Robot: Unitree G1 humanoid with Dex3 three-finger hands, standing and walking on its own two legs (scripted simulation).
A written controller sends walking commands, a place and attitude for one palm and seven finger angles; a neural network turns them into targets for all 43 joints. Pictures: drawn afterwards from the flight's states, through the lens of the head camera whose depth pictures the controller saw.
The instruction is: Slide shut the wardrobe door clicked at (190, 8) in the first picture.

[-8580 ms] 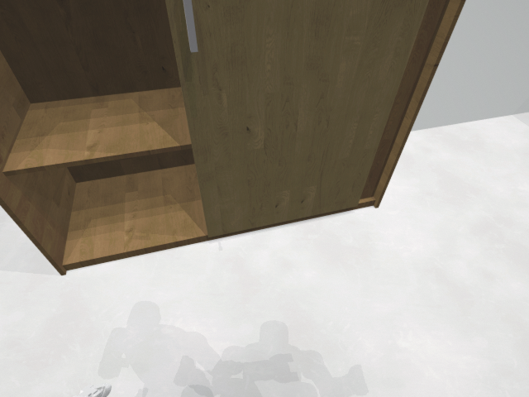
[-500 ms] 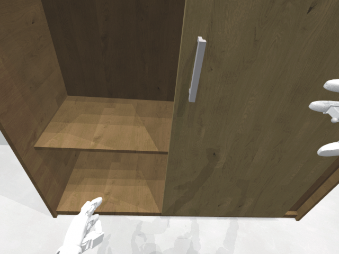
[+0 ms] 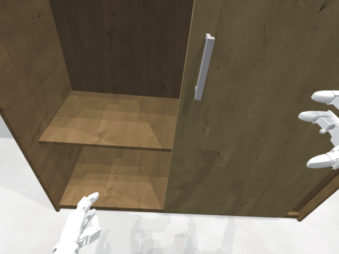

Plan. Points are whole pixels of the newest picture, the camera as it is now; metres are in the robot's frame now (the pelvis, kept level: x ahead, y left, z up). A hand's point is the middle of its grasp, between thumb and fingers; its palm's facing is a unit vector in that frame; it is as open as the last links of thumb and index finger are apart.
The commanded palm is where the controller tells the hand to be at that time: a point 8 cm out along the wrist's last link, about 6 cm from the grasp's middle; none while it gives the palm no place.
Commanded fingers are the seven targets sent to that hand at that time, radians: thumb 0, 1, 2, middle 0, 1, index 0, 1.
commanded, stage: move the hooked fingers beside the handle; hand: right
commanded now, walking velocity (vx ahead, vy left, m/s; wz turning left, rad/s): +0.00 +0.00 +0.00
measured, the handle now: (202, 68) +0.55 -0.09 +0.22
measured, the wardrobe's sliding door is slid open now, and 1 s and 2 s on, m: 0.62 0.62 0.62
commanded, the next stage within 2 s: none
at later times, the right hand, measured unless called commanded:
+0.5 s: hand (294, 107) +0.33 -0.24 +0.25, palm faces +0.08 +1.00 -0.02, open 14.0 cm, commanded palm +0.31 -0.28 +0.24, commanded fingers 0.00 0.50 -0.30 0.30 1.20 0.30 1.20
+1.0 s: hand (261, 97) +0.40 -0.21 +0.23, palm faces +0.08 +1.00 +0.00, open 14.0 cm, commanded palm +0.38 -0.25 +0.23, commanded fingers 0.00 0.50 -0.30 0.30 1.20 0.30 1.20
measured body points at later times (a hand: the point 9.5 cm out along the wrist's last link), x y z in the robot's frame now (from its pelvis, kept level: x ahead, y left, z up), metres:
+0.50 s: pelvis +0.00 -0.01 +0.00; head -0.04 +0.01 +0.45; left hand +0.21 +0.20 -0.06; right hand +0.32 -0.30 +0.26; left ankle +0.01 +0.10 -0.74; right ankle +0.02 -0.12 -0.74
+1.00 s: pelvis +0.02 -0.01 +0.00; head -0.01 +0.01 +0.45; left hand +0.19 +0.23 -0.08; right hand +0.39 -0.26 +0.23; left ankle +0.01 +0.10 -0.74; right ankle +0.02 -0.12 -0.74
